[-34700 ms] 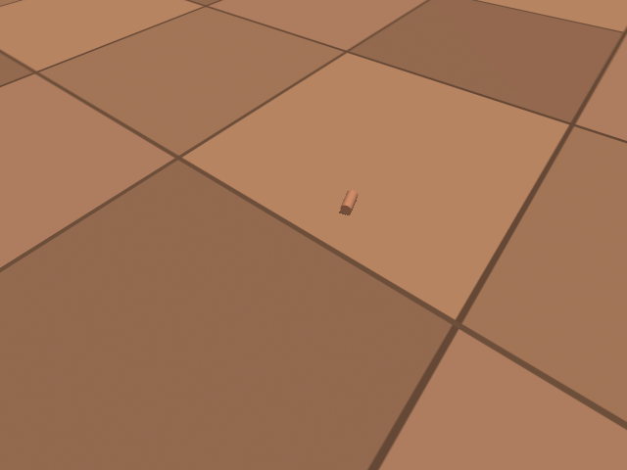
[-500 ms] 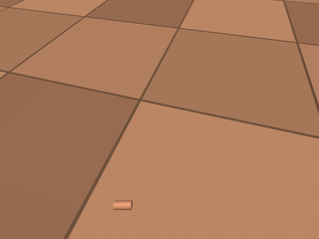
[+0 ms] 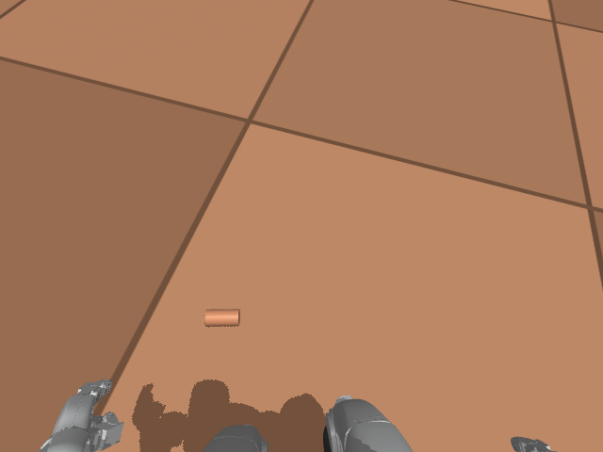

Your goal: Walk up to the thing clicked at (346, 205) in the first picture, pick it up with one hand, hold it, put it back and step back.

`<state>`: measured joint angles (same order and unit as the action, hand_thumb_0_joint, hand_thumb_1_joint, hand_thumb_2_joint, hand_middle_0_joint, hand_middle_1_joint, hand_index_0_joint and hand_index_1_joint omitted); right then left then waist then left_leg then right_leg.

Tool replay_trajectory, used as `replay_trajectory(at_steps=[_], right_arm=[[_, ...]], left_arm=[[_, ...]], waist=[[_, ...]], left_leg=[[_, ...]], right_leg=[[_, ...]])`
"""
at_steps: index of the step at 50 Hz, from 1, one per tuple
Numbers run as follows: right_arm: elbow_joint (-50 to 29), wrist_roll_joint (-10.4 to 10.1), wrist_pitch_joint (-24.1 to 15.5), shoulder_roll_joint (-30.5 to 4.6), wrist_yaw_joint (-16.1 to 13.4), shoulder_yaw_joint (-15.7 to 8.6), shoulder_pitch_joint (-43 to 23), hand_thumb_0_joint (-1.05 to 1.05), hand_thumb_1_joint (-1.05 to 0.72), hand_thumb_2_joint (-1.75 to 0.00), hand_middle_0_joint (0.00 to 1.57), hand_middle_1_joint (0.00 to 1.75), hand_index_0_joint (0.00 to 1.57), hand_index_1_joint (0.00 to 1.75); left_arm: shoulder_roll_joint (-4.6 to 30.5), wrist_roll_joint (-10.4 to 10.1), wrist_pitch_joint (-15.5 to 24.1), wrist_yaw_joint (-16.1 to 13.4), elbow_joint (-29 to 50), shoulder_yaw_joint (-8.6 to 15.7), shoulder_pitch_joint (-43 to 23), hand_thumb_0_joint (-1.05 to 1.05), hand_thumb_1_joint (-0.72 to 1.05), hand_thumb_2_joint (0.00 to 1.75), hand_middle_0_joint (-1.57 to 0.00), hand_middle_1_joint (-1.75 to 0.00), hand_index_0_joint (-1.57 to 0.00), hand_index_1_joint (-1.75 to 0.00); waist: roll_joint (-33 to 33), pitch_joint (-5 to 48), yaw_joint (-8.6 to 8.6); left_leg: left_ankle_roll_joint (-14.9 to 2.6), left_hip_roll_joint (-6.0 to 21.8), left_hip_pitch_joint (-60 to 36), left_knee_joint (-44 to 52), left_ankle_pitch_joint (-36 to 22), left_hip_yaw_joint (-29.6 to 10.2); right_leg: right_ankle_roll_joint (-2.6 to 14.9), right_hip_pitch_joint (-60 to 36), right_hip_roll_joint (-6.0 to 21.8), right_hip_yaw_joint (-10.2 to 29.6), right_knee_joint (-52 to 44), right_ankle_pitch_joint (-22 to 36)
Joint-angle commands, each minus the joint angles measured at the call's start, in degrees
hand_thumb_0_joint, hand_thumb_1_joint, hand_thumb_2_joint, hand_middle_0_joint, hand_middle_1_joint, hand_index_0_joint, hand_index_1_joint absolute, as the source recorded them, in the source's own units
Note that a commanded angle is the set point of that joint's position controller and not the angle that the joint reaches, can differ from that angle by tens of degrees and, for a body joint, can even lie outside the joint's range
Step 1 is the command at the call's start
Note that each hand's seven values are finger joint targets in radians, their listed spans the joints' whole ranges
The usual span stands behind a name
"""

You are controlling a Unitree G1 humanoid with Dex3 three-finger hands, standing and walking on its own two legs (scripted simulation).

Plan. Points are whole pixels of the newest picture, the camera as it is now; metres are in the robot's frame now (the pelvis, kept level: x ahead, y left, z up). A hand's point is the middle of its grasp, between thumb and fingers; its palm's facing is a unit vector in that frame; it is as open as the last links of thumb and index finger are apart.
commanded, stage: step back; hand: left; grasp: from above
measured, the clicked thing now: (222, 317) +0.48 +0.21 -0.73
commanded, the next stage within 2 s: none
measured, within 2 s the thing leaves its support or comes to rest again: neither
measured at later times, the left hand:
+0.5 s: hand out of the picture +0.00 +0.24 -0.14, palm faces -0.08 -0.91 -0.40, open 7.4 cm
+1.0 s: hand out of the picture -0.16 +0.27 -0.15, palm faces -0.03 -0.94 -0.35, open 7.4 cm
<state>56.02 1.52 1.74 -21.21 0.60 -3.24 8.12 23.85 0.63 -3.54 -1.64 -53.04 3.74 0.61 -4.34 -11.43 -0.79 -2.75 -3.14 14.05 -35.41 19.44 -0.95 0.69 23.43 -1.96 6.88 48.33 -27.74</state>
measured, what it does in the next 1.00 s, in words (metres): walks backwards: right foot, then left foot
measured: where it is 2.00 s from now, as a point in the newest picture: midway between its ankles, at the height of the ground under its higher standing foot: outside the picture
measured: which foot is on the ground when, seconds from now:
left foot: down 0.00-0.40, up 0.42-0.72, down 0.74-1.00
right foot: up 0.00-0.34, down 0.36-0.76, up 0.78-1.00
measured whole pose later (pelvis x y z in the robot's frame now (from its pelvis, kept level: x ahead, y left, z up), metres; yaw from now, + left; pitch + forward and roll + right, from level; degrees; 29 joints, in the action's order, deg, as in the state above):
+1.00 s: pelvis -0.27 +0.01 +0.01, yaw -3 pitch -2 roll -2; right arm 48.4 1.5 0.7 -19.7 -0.6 -1.9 9.2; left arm 23.3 1.2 -4.2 -0.6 -46.9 5.6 10.8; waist -3.5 -9.1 1.4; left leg -1.1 0.7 16.8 -31.3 12.8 -1.6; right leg -1.3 24.4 -7.1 10.5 68.1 -26.8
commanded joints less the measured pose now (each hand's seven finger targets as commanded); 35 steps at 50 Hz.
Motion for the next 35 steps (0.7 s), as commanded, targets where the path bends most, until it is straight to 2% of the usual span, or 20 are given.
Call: replay_trajectory(at_steps=[1, 2, 4, 7, 9, 12, 15, 17, 18, 19, 20, 21, 22, 23, 24, 25, 28, 32, 33, 35], right_arm=[[-7.2, 0.47, -1.26, -16.02, -2.19, -4.04, -2.55, 0.0, -0.9, -0.9, 0.2, 0.3, 0.2, 0.3], [-7.6, 0.58, -1.35, -14.57, -2.51, -3.48, -2.74, 0.0, -0.9, -0.9, 0.2, 0.3, 0.2, 0.3], [-8.33, 0.07, -1.57, -13.55, -2.88, -3.22, -1.62, 0.0, -0.9, -0.9, 0.2, 0.3, 0.2, 0.3], [-8.53, -0.45, -1.59, -13.27, -3.16, -3.65, 2.38, 0.0, -0.9, -0.9, 0.2, 0.3, 0.2, 0.3], [-8.82, -0.5, -1.57, -13.73, -3.19, -3.85, 3.75, 0.0, -0.9, -0.9, 0.2, 0.3, 0.2, 0.3], [-9.78, -0.23, -1.44, -14.95, -3.01, -4.0, 3.28, 0.0, -0.9, -0.9, 0.2, 0.3, 0.2, 0.3], [-11.13, -0.2, -1.06, -15.15, -2.49, -3.81, -0.15, 0.0, -0.9, -0.9, 0.2, 0.3, 0.2, 0.3], [-11.66, -0.69, -0.57, -15.12, -2.16, -3.51, -2.45, 0.0, -0.9, -0.9, 0.2, 0.3, 0.2, 0.3], [-11.52, -1.21, -0.38, -14.35, -2.0, -3.12, -3.22, 0.0, -0.9, -0.9, 0.2, 0.3, 0.2, 0.3], [-11.82, -1.7, -0.2, -12.84, -1.8, -2.67, -2.96, 0.0, -0.9, -0.9, 0.2, 0.3, 0.2, 0.3], [-12.13, -1.76, -0.03, -10.18, -1.83, -1.85, -2.6, 0.0, -0.9, -0.9, 0.2, 0.3, 0.2, 0.3], [-11.17, -1.39, 0.49, -11.69, -2.53, -2.87, -2.38, 0.0, -0.9, -0.9, 0.2, 0.3, 0.2, 0.3], [-10.06, -1.39, 0.41, -13.56, -2.45, -3.59, -0.39, 0.0, -0.9, -0.9, 0.2, 0.3, 0.2, 0.3], [-8.93, -1.41, 0.5, -13.78, -1.94, -3.37, 0.79, 0.0, -0.9, -0.9, 0.2, 0.3, 0.2, 0.3], [-8.15, -1.9, 0.43, -12.85, -1.89, -2.91, 1.86, 0.0, -0.9, -0.9, 0.2, 0.3, 0.2, 0.3], [-7.59, -2.01, 0.29, -11.73, -2.15, -2.39, 3.25, 0.0, -0.9, -0.9, 0.2, 0.3, 0.2, 0.3], [-8.33, -2.02, -0.3, -11.91, -2.31, -1.64, 3.44, 0.0, -0.9, -0.9, 0.2, 0.3, 0.2, 0.3], [-10.1, -1.46, -0.93, -11.17, -2.47, -1.46, 1.98, 0.0, -0.9, -0.9, 0.2, 0.3, 0.2, 0.3], [-9.9, -1.21, -1.02, -11.0, -2.46, -1.51, 4.01, 0.0, -0.9, -0.9, 0.2, 0.3, 0.2, 0.3], [-7.98, -0.61, -1.42, -11.24, -2.29, -2.2, 8.02, 0.0, -0.9, -0.9, 0.2, 0.3, 0.2, 0.3]], left_arm=[[8.81, -0.12, 0.48, -1.22, 4.23, 1.75, 3.24, 0.0, 0.9, 0.9, -0.2, -0.3, -0.2, -0.3], [8.99, -0.46, 0.43, -0.93, 4.19, 1.95, 4.57, 0.0, 0.9, 0.9, -0.2, -0.3, -0.2, -0.3], [9.08, 0.03, 0.52, -0.65, 5.13, 2.34, 5.59, 0.0, 0.9, 0.9, -0.2, -0.3, -0.2, -0.3], [8.55, 0.52, 1.2, -0.31, 7.07, 2.58, 5.79, 0.0, 0.9, 0.9, -0.2, -0.3, -0.2, -0.3], [8.37, 0.44, 1.51, -0.16, 8.23, 2.89, 4.46, 0.0, 0.9, 0.9, -0.2, -0.3, -0.2, -0.3], [7.83, 0.4, 1.58, 0.07, 8.42, 3.2, 6.21, 0.0, 0.9, 0.9, -0.2, -0.3, -0.2, -0.3], [7.86, 0.68, 1.87, 0.54, 7.24, 3.62, 9.79, 0.0, 0.9, 0.9, -0.2, -0.3, -0.2, -0.3], [7.36, 1.03, 2.28, 0.78, 5.47, 3.93, 13.58, 0.0, 0.9, 0.9, -0.2, -0.3, -0.2, -0.3], [7.76, 1.22, 2.5, 0.65, 5.01, 4.19, 15.18, 0.0, 0.9, 0.9, -0.2, -0.3, -0.2, -0.3], [11.39, 1.93, 2.88, 0.65, 5.56, 5.07, 15.21, 0.0, 0.9, 0.9, -0.2, -0.3, -0.2, -0.3], [14.64, 1.42, 2.94, 0.82, 7.35, 5.74, 12.09, 0.0, 0.9, 0.9, -0.2, -0.3, -0.2, -0.3], [18.58, 1.95, 3.02, 0.68, 9.92, 6.1, 7.71, 0.0, 0.9, 0.9, -0.2, -0.3, -0.2, -0.3], [16.3, 1.74, 3.18, 0.51, 10.99, 5.99, 5.32, 0.0, 0.9, 0.9, -0.2, -0.3, -0.2, -0.3], [13.44, 1.27, 3.13, 0.49, 11.49, 5.38, 4.04, 0.0, 0.9, 0.9, -0.2, -0.3, -0.2, -0.3], [11.1, 1.12, 3.25, 0.25, 12.2, 4.75, 2.68, 0.0, 0.9, 0.9, -0.2, -0.3, -0.2, -0.3], [10.46, 1.15, 3.1, 0.14, 11.93, 4.65, 1.58, 0.0, 0.9, 0.9, -0.2, -0.3, -0.2, -0.3], [9.62, 1.63, 2.81, 0.23, 12.59, 4.51, 6.09, 0.0, 0.9, 0.9, -0.2, -0.3, -0.2, -0.3], [9.76, 1.74, 2.15, -0.11, 12.27, 4.51, 10.63, 0.0, 0.9, 0.9, -0.2, -0.3, -0.2, -0.3], [10.53, 1.56, 2.0, -0.18, 12.91, 4.59, 9.18, 0.0, 0.9, 0.9, -0.2, -0.3, -0.2, -0.3], [10.89, 0.76, 1.2, 0.07, 13.41, 4.25, 7.28, 0.0, 0.9, 0.9, -0.2, -0.3, -0.2, -0.3]], waist=[[14.49, 13.26, -0.12], [13.09, 13.05, 0.92], [10.83, 13.2, 1.06], [9.41, 14.85, -0.6], [9.35, 14.65, -2.07], [11.35, 14.3, -1.93], [12.0, 15.26, -0.25], [10.92, 15.92, 1.88], [9.62, 16.77, 2.99], [1.65, 15.69, 2.66], [-8.66, 11.69, 2.2], [-11.31, 9.73, 3.42], [-7.69, 7.12, 1.78], [-4.38, 5.93, 0.83], [-1.68, 6.04, -0.08], [-2.49, 6.77, -1.22], [-1.73, 9.82, 2.03], [-6.11, 14.62, 4.21], [-7.85, 15.61, 2.88], [-6.63, 17.4, 0.6]], left_leg=[[-10.09, 19.93, -7.87, 10.99, -44.93, -17.48], [-9.26, 17.44, -8.4, 9.09, -46.44, -13.9], [-9.1, 16.49, -10.2, 8.46, -43.87, -12.5], [-9.38, 16.91, -16.76, 6.83, -42.49, -13.11], [-11.1, 17.92, -17.72, 6.33, -41.5, -13.56], [-12.23, 19.28, -14.23, 6.66, -37.74, -13.74], [-10.08, 17.99, -8.04, 6.06, -27.4, -12.6], [-7.41, 15.79, -1.98, 3.04, -21.45, -10.22], [-4.99, 14.12, 0.67, 0.62, -16.95, -8.78], [-1.43, 8.96, 9.35, -5.39, -7.58, -6.43], [2.11, -1.24, 16.55, -15.34, 9.42, -1.74], [3.18, -2.23, 10.18, -29.56, 17.53, -5.71], [3.13, -0.68, 7.51, -33.7, 15.93, -8.5], [2.8, -1.89, 6.8, -35.3, 12.09, -8.98], [2.81, -3.89, 9.42, -35.53, 9.45, -9.68], [3.11, -5.01, 11.73, -35.05, 8.13, -9.16], [4.34, -3.84, 12.31, -28.91, 8.18, -6.47], [4.55, 0.01, 12.9, -11.73, 11.72, -3.54], [3.57, 2.53, 9.55, -5.3, 10.53, -3.52], [2.53, 2.32, 2.71, 9.05, 0.46, -0.98]], right_leg=[[0.82, 4.91, -3.85, 5.22, 19.42, -5.75], [0.59, 5.64, -4.07, 5.31, 21.01, -3.03], [0.14, 6.09, -4.49, 4.6, 22.23, -1.15], [-1.36, 7.23, -3.56, 3.07, 14.94, -0.69], [-1.86, 6.52, -2.53, 2.31, 9.95, -1.59], [-1.69, 2.52, -0.93, -0.03, 3.76, -2.06], [-0.52, -4.72, 0.6, -2.99, -7.3, 1.52], [0.62, -12.95, 0.15, -4.65, -19.46, 12.0], [1.48, -16.21, 1.11, -2.86, -23.73, 17.52], [4.22, -18.42, 8.02, 8.8, -25.0, 20.19], [10.27, -15.0, 17.41, 21.42, -30.09, 18.86], [18.65, -1.55, 25.94, 28.54, -31.97, 21.23], [18.25, 3.23, 25.25, 27.23, -32.12, 20.98], [16.04, 3.79, 21.04, 19.88, -31.64, 21.33], [12.73, -0.53, 15.96, 12.0, -28.99, 26.82], [10.09, -3.44, 13.5, 7.76, -27.42, 28.68], [10.88, -10.77, 11.95, 6.7, -25.09, 26.88], [12.0, -23.14, 14.71, 8.25, -21.86, 34.38], [11.5, -22.23, 15.92, 8.98, -20.69, 35.46], [9.1, -20.74, 14.25, 6.78, -15.77, 35.72]])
